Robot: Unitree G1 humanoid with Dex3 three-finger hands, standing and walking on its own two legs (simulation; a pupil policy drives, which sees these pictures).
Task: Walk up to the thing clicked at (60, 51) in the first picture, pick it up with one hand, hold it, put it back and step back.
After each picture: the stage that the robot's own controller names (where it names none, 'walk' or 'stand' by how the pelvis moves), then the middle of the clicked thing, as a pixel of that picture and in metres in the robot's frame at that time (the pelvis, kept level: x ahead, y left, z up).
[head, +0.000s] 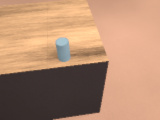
stand; (63, 50) +0.61 +0.13 -0.06
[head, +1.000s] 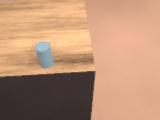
rise first; (45, 55) +0.53 +0.22 -0.04
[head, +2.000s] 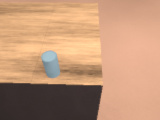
stand; (51, 64) +0.49 +0.17 -0.04
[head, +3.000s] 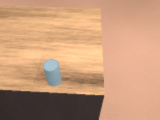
stand; (52, 73) +0.46 +0.17 -0.06
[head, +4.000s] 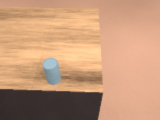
stand; (52, 71) +0.47 +0.17 -0.07
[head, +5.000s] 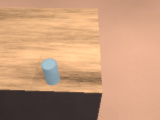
stand; (51, 72) +0.47 +0.18 -0.07
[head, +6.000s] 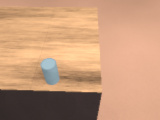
stand; (50, 71) +0.47 +0.18 -0.07
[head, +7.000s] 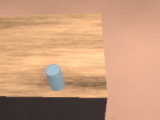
rise first; (55, 78) +0.45 +0.18 -0.06
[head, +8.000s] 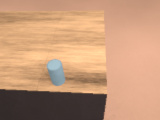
go down; (56, 72) +0.47 +0.18 -0.06
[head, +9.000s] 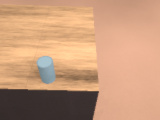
go down; (46, 70) +0.47 +0.17 -0.05
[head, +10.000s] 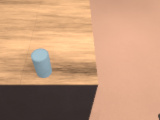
go down; (42, 63) +0.47 +0.17 -0.03
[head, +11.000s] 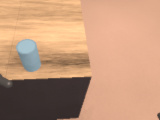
close in; (29, 56) +0.47 +0.18 +0.00
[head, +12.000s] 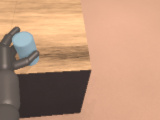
close; (26, 49) +0.48 +0.18 +0.02
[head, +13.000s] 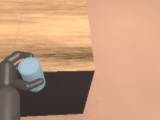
lift; (33, 75) +0.38 +0.17 +0.00
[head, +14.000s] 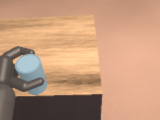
lift; (32, 75) +0.31 +0.17 +0.15
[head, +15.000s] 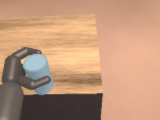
hold; (39, 75) +0.32 +0.15 +0.14
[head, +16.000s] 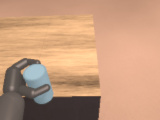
hold; (39, 84) +0.31 +0.16 +0.10
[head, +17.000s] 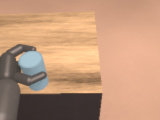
crouch; (34, 71) +0.34 +0.17 +0.13
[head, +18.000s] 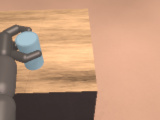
lower; (30, 51) +0.41 +0.18 +0.14
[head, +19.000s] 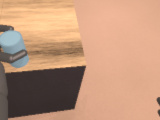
lower; (15, 50) +0.47 +0.19 +0.03
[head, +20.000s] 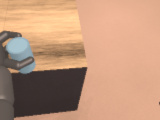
lower; (22, 56) +0.45 +0.17 +0.02
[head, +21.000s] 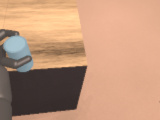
lower; (20, 54) +0.45 +0.18 +0.03
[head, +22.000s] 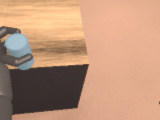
lower; (21, 52) +0.45 +0.18 +0.03
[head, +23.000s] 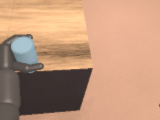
open; (26, 56) +0.44 +0.17 +0.03
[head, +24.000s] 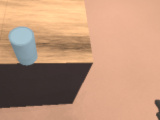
rise; (24, 47) +0.45 +0.17 +0.03
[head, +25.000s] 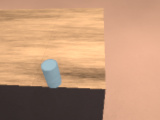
sink last; (52, 74) +0.44 +0.18 -0.01
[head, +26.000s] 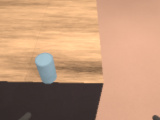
stand; (46, 68) +0.43 +0.17 +0.00
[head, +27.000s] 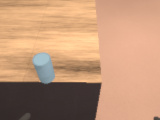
stand; (44, 68) +0.43 +0.18 +0.00
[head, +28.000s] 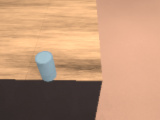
stand; (46, 66) +0.44 +0.18 +0.00
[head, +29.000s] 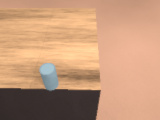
stand; (49, 77) +0.44 +0.18 -0.06
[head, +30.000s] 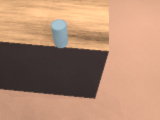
walk; (60, 34) +0.58 +0.13 -0.04
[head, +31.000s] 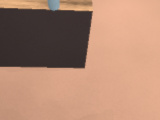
walk; out of the picture +0.87 +0.20 -0.05
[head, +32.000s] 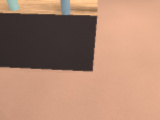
stand; (65, 5) +1.05 +0.17 -0.05
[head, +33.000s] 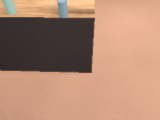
stand; (62, 8) +1.03 +0.17 -0.07
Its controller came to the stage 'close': yes
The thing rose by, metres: 0.19
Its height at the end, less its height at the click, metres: +0.00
